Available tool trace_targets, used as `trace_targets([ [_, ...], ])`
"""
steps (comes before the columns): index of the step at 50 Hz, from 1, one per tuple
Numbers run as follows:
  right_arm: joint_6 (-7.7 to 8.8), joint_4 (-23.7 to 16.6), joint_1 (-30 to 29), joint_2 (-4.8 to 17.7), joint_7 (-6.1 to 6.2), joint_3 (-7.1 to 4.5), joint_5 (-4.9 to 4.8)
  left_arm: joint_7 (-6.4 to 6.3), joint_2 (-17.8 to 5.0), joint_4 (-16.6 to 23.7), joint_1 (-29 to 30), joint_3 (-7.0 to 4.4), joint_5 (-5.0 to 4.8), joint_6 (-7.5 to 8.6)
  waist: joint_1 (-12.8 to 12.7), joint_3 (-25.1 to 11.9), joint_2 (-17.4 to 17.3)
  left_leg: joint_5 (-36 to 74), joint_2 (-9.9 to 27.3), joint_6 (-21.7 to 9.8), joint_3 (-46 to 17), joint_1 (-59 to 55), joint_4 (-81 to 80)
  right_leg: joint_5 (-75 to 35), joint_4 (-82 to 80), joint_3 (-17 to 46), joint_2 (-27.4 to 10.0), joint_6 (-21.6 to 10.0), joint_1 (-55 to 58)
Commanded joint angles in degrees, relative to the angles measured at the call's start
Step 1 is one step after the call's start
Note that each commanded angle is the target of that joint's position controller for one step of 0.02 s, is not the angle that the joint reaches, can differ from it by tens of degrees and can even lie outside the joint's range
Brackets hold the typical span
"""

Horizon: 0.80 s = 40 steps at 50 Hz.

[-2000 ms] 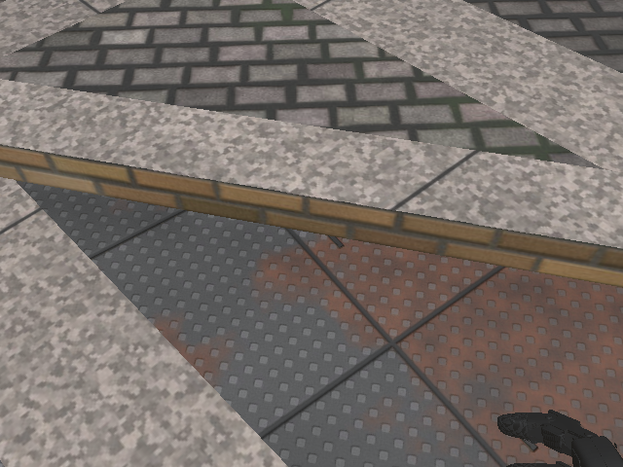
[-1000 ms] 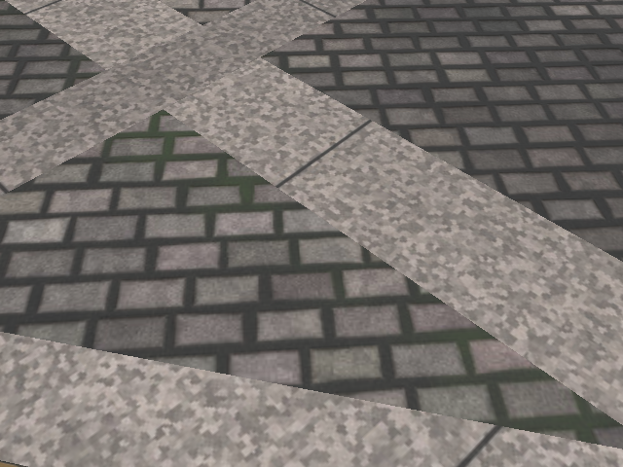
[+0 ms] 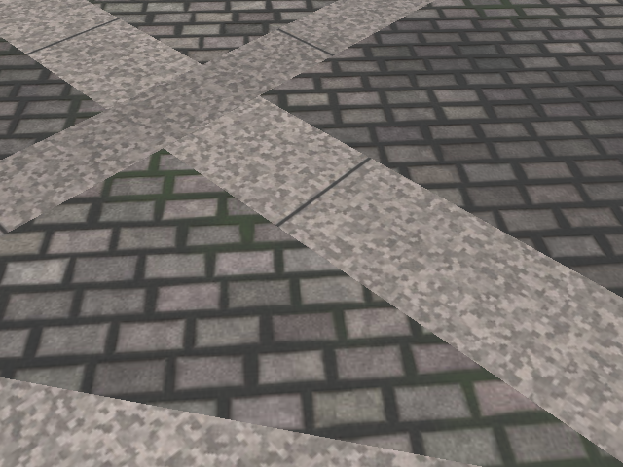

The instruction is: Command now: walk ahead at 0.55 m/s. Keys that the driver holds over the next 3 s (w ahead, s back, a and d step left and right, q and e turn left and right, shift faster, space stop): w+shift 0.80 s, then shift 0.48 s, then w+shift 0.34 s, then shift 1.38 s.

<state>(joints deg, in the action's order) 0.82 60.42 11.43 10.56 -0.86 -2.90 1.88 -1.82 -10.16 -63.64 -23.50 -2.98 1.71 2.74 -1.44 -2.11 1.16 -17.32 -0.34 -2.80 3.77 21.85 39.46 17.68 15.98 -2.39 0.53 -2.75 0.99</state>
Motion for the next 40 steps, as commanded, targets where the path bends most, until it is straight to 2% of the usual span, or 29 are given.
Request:
trace_targets([
  [1, 2.45, -6.97, -9.33, 4.7, -1.04, -1.15, -0.17, 0.34, -8.38, 2.69, 0.93, -2.07, -0.25, 1.93, 0.41, 11.48, 3.91, 0.1, 3.63, 0.02, -0.78, 14.08, 0.61, 12.02, -12.81, 14.01, -16.49, -9.11, 0.02],
  [3, 2.71, -7.36, -7.27, 3.07, -1.01, -0.99, -0.55, 0.75, -8.42, 3.92, 3.52, -2.11, -0.29, 2.63, 1.94, 10.81, 5.3, -0.14, 1.75, -1.21, 2.29, 2.48, -4.59, 3.94, -10.72, 9.3, -14.08, -8.72, -7.03],
  [4, 2.65, -5.87, -0.64, 2.78, -0.53, -1.28, -0.63, 0.83, -8.74, 4.03, 4.55, -2.28, -0.43, 2.79, 4.99, 8.97, 6.41, 0.51, -0.36, -1.66, 4.99, -7.11, -6.04, -4.41, -5.2, 7.1, -13.03, -9.08, -11.51],
  [5, 2.86, -2.63, 10.81, 3.63, 0.29, -2.08, -0.6, 0.89, -8.5, 4.25, 5.31, -2.21, -0.82, 2.92, 9.91, 4.04, 3.39, 1.84, -3.82, -2.27, 6.63, -20.58, -6.67, -23.26, 7.19, 3.93, -10.61, -9.49, -16.53],
  [6, 3.27, 0.43, 21.18, 6.46, 0.96, -3.39, -0.28, 1.16, -9.61, 5.19, 8.2, -2.38, -1.14, 3.31, 15.25, 0.54, -2.19, 0.78, -2.48, -3.09, 3.8, -30.24, -12.27, -32.82, 24.57, -0.63, -6.69, -8.0, -21.72],
  [7, 3.8, 1.81, 29.09, 12.88, 1.68, -4.6, 1.32, 1.72, -5.66, 8.28, 11.53, -1.42, -1.54, 3.63, 16.59, -1.74, -15.51, -17.86, 12.47, -6.05, -21.46, -36.98, -24.28, -17.09, 47.58, -3.04, -1.04, -4.4, -36.47],
  [8, 3.39, 1.19, 22.67, 11.36, 1.3, -3.42, 0.83, 2.74, -1.93, 10.13, 10.78, -0.81, -1.1, 3.9, 9.9, -0.5, -19.64, -29.83, 18.31, -9.0, -44.68, -32.89, -33.8, 3.6, 59.8, 6.34, 3.77, -4.91, -47.7],
  [10, 3.22, -2.23, 11.2, 6.94, 0.42, -1.86, -0.06, 3.77, -2.39, 11.29, 12.1, -0.53, 0.06, 3.47, 4.12, 5.47, -4.69, -28.18, 19.33, -10.08, -34.38, -22.42, -29.65, -3.36, 72.35, 5.84, -4.03, -5.66, -53.76],
  [11, 3.53, -1.83, 11.36, 5.48, 0.05, -1.1, -0.18, 3.96, -1.07, 11.11, 10.27, -0.28, 0.42, 3.37, 2.18, 5.13, -2.67, -23.93, 16.89, -8.79, -28.66, -18.4, -29.37, -4.33, 74.44, 4.89, -5.41, -5.2, -53.0],
  [13, 4.46, -0.33, 12.97, 3.49, 0.0, 0.13, 0.2, 4.6, 1.23, 13.23, 10.69, 0.76, 1.19, 1.84, -0.07, 5.39, -3.6, -21.12, 14.18, -7.09, -22.4, -11.68, -29.19, -5.7, 81.74, 3.73, -6.79, -3.86, -56.22],
  [14, 4.88, 0.54, 15.0, 3.91, 0.09, 0.38, 0.36, 4.52, 2.2, 15.07, 13.15, 1.46, 0.75, 0.96, 0.45, 6.57, -4.33, -21.08, 14.27, -7.67, -21.62, -10.28, -29.52, -5.2, 88.44, 2.49, -6.09, -3.78, -61.69],
  [17, 6.21, 3.04, 19.71, 3.79, -0.35, 1.5, 0.18, 1.68, 6.29, 24.46, 27.06, 4.33, -0.38, -0.29, 1.79, 11.93, -5.59, -21.65, 17.81, -10.29, -22.55, -9.96, -31.06, 4.68, 116.86, 3.24, -4.16, -5.15, -85.68],
  [20, 6.63, 4.28, 18.72, 3.88, -0.17, 2.94, -1.07, 1.18, 4.56, 32.78, 35.2, 6.39, -1.05, 0.01, -1.35, 15.31, -0.14, -20.84, 13.31, -5.57, -12.24, -1.7, -36.95, 7.1, 99.75, 2.26, -5.7, -5.43, -83.24],
  [22, 5.68, 3.93, 20.29, 3.76, 2.24, 3.67, -2.2, 2.47, 2.37, 35.01, 36.63, 6.83, -1.36, -1.17, -0.46, 14.33, -1.12, -8.87, 12.28, -8.44, -8.53, 1.59, -47.75, 4.52, 83.43, -4.0, -7.22, -4.27, -70.39],
  [24, 5.65, 2.35, 18.76, 3.31, 2.82, 4.28, -4.47, 3.11, 2.1, 31.96, 28.66, 6.56, -1.48, -1.49, -2.1, 8.13, -1.02, 29.07, 8.36, -8.88, 0.75, 0.21, -46.03, 1.2, 69.76, -10.3, -5.0, -6.32, -47.3],
  [25, 5.7, 0.74, 19.34, 6.69, 2.85, 3.72, -5.11, 3.03, 2.18, 31.47, 26.22, 6.59, -1.73, -1.28, -2.79, 2.06, -1.75, 59.84, 9.87, -9.73, 1.76, -3.48, -40.3, 1.25, 62.07, -12.06, -2.22, -7.2, -34.74],
  [26, 5.86, -0.67, 19.39, 11.85, 2.88, 2.38, -4.64, 3.1, -0.13, 29.61, 21.11, 5.3, -1.87, -1.09, -5.4, -4.59, -4.87, 85.18, 12.25, -10.26, 1.08, -11.95, -29.99, 3.96, 57.93, -12.46, 1.21, -6.99, -28.67],
  [27, 5.46, -1.32, 18.82, 15.53, 2.78, 0.78, -2.85, 2.93, -2.49, 27.47, 14.36, 3.73, -1.98, -1.15, -8.98, -10.96, -9.78, 99.82, 14.72, -9.83, -0.12, -21.27, -17.08, 10.92, 54.47, -11.33, 4.03, -7.26, -25.85],
  [28, 5.19, -2.02, 17.3, 18.04, 1.8, -1.13, -1.76, 2.56, -5.3, 26.88, 8.46, 2.6, -1.68, -1.17, -12.21, -14.5, -14.94, 106.46, 16.58, -9.29, -1.09, -26.63, -2.2, 17.84, 47.34, -6.99, 5.86, -8.67, -22.49],
  [29, 5.94, -4.1, 14.89, 15.84, 1.1, -1.69, -1.3, 2.76, -11.14, 24.14, 0.13, 0.41, 0.12, -0.35, -14.99, -18.1, -11.07, 93.11, 13.18, -8.32, -2.13, -21.05, 17.4, 24.58, 39.3, 6.27, 1.23, -11.09, -13.7],
  [30, 7.64, -9.07, 12.44, 4.36, -1.34, -0.16, -2.64, 2.49, -17.56, 18.54, -3.83, -1.86, 0.31, 0.51, -9.88, -16.81, 11.44, 25.56, -2.41, -4.63, -7.26, 5.81, 41.97, 41.0, 11.62, 44.27, -12.05, -14.74, -2.37],
  [31, 8.82, -12.17, 11.75, 3.19, -1.89, -0.57, 0.08, 2.22, -16.49, 16.43, -0.11, -2.89, -1.29, 0.5, -5.58, -14.51, 12.1, 13.37, -5.37, -5.43, -16.15, 20.36, 60.11, 42.95, -4.5, 66.85, -17.05, -12.46, -0.79],
  [32, 8.93, -15.3, 8.86, 1.33, -1.82, -0.12, 0.27, 2.78, -11.73, 14.99, 5.24, -1.96, -1.16, 1.35, -0.7, -5.29, 3.86, 15.76, -1.89, -5.93, -13.58, 25.64, 66.37, 40.07, -1.16, 58.4, -18.01, -11.45, -7.5],
  [33, 8.59, -16.8, 4.36, -0.11, -1.51, 0.38, 0.25, 3.33, -5.37, 12.19, 4.57, -0.79, -0.62, 1.74, -0.67, -0.12, -4.29, 14.48, 0.09, -6.37, -11.46, 27.79, 67.45, 31.6, 2.92, 47.92, -17.19, -11.45, -14.28],
  [34, 7.68, -19.24, -0.05, -2.21, -0.98, 1.06, -0.02, 3.42, -0.97, 9.64, 3.41, 0.09, 1.12, 2.35, -0.36, 3.42, -6.04, 10.1, 0.72, -7.37, -11.72, 30.69, 71.38, 25.24, 5.07, 38.33, -15.11, -10.65, -19.43],
  [35, 6.31, -21.35, -1.84, -4.81, -0.62, 2.27, -0.25, 3.42, 2.31, 6.28, 0.63, 1.0, 1.67, 3.53, 0.94, 5.65, -5.29, 6.52, 0.88, -8.15, -13.26, 33.12, 74.23, 15.16, 7.33, 28.5, -12.21, -8.09, -22.65],
  [36, 4.3, -22.95, -1.11, -8.06, -0.47, 3.71, -0.07, 3.46, 1.55, 3.77, -0.45, 0.95, 1.5, 4.01, 4.27, 4.79, -2.06, 3.34, 0.01, -8.78, -13.4, 38.0, 77.57, 13.82, 6.17, 23.12, -11.56, -6.44, -21.88],
  [38, 2.39, -24.51, -2.33, -2.75, -0.59, 3.52, -0.99, 3.71, -0.52, 6.09, 4.12, 1.06, 0.33, 4.98, 6.63, 8.83, -2.97, 3.24, 1.39, -7.27, -12.23, 34.87, 58.09, 12.99, -2.34, 13.57, -8.61, -4.06, -29.78],
  [40, 2.4, -25.7, -6.42, 2.52, -1.0, 2.82, -0.76, 3.49, -4.28, 7.68, 5.67, 0.85, -0.91, 5.88, 6.44, 10.59, -2.88, 11.79, 1.96, -4.05, -6.49, 25.86, 37.61, -1.08, -8.87, 4.33, -4.68, -4.16, -34.45],
])
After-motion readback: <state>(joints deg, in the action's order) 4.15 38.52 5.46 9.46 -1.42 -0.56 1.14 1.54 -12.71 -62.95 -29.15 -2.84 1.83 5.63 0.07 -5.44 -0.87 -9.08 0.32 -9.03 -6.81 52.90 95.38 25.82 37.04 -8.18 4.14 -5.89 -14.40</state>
